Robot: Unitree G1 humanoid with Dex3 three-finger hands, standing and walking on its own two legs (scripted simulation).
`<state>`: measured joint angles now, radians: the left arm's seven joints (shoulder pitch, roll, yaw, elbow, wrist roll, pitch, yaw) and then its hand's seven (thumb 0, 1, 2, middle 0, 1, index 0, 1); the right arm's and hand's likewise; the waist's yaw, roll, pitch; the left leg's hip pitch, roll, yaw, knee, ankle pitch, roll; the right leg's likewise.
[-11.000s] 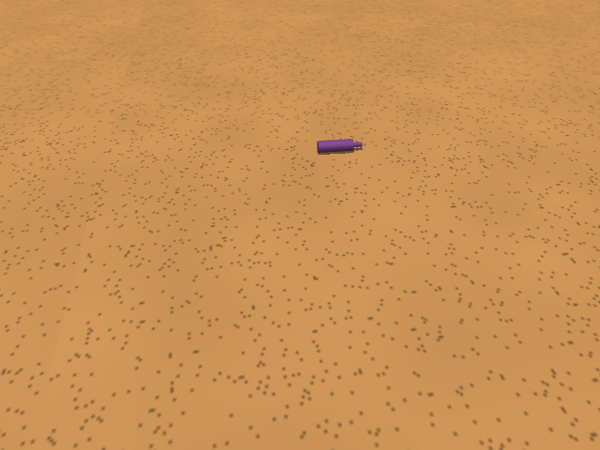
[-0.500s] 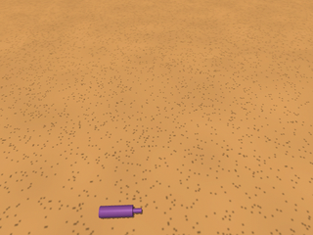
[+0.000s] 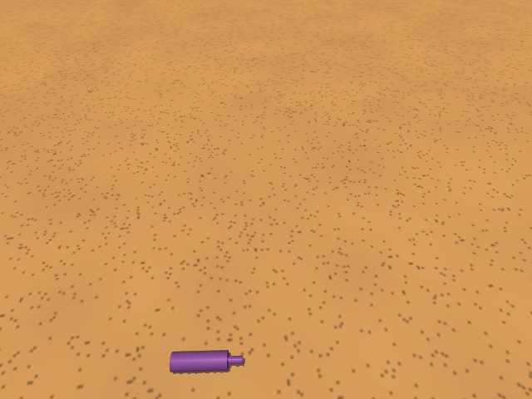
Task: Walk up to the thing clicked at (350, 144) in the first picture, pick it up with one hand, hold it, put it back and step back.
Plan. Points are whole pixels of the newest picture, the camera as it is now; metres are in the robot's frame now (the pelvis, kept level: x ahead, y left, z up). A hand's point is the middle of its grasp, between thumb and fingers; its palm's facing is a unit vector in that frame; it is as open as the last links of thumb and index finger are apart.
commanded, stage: stand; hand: left
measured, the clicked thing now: (207, 360) +0.43 +0.23 -0.75
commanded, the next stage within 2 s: none
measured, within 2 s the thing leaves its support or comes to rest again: neither
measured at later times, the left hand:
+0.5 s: hand out of the picture +0.07 +0.26 -0.16, palm faces -0.02 -0.94 -0.34, open 7.4 cm
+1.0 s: hand out of the picture +0.07 +0.26 -0.16, palm faces -0.02 -0.94 -0.34, open 7.4 cm
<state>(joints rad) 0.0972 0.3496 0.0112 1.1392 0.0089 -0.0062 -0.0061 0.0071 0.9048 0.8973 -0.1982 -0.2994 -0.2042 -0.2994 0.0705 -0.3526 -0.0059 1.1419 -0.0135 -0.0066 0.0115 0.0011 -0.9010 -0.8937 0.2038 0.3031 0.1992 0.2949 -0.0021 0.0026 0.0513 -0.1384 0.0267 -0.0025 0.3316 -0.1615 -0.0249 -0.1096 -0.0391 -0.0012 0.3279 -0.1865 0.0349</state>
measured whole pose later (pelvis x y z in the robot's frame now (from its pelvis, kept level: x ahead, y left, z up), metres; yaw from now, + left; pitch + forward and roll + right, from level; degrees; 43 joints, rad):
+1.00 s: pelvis +0.00 +0.00 +0.00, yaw +0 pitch -2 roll +0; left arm 0.12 0.35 0.00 1.12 0.01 0.00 -0.01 0.01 0.90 0.90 -0.20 -0.30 -0.20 -0.30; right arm 0.11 -0.36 0.00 1.13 -0.01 0.00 0.01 0.00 -0.90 -0.89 0.20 0.30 0.20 0.29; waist 0.00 0.00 0.05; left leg -0.14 0.02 -0.01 0.33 -0.16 -0.02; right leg -0.10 -0.05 0.00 0.33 -0.19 0.04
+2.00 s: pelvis +0.01 +0.01 +0.00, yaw +0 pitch -2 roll +0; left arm 0.13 0.35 0.01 1.12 0.01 0.00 0.00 0.01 0.90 0.90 -0.20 -0.30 -0.20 -0.30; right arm 0.11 -0.35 -0.01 1.12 -0.01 0.00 0.01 0.00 -0.90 -0.89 0.20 0.30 0.20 0.29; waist 0.00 -0.01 0.05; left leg -0.13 0.02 0.00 0.33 -0.17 -0.01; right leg -0.09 -0.05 0.00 0.32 -0.19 0.04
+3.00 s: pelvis +0.01 +0.00 +0.00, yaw +0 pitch -2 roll +0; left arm 0.13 0.35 0.00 1.11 0.01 0.00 0.00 0.01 0.90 0.90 -0.20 -0.30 -0.20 -0.30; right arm 0.11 -0.36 0.00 1.11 -0.01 -0.01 0.01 0.00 -0.90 -0.89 0.20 0.30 0.20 0.29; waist 0.00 0.00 0.05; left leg -0.12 0.02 0.00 0.33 -0.18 -0.02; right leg -0.09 -0.05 0.00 0.32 -0.21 0.04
